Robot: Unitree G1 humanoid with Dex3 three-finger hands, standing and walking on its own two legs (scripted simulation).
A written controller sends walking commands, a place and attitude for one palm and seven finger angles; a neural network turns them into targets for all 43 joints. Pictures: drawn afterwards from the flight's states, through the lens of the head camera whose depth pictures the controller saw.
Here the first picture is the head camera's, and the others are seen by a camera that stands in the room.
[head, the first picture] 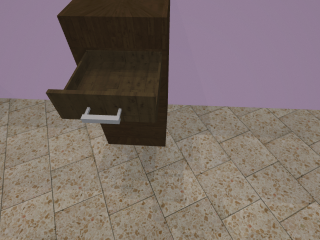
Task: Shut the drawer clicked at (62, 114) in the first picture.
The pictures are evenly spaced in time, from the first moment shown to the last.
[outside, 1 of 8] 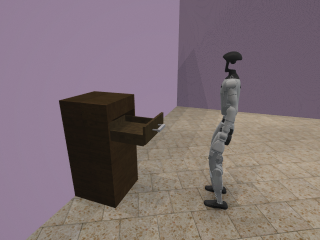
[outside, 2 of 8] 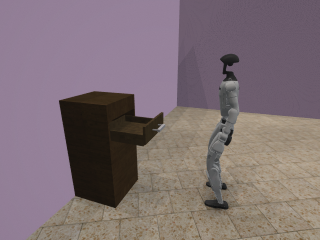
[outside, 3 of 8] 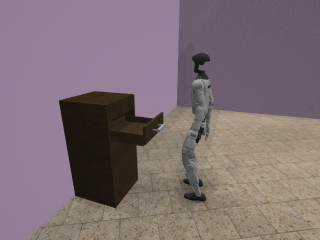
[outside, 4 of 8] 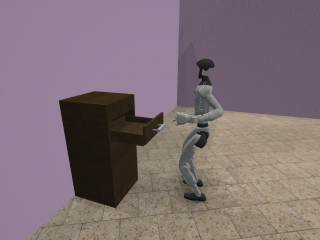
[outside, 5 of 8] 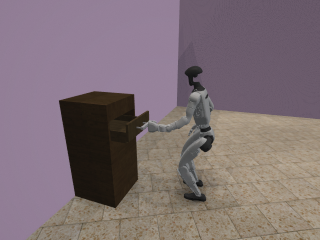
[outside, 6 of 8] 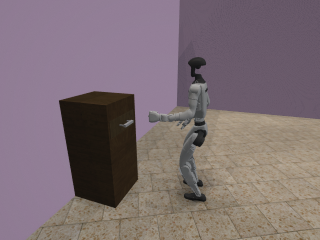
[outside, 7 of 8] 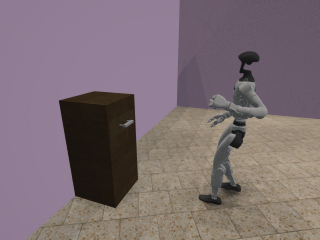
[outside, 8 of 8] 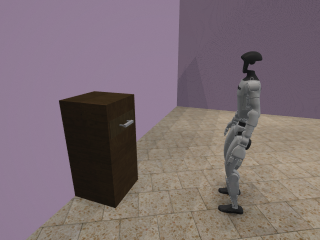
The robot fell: no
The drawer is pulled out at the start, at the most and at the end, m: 0.30 0.30 0.00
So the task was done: yes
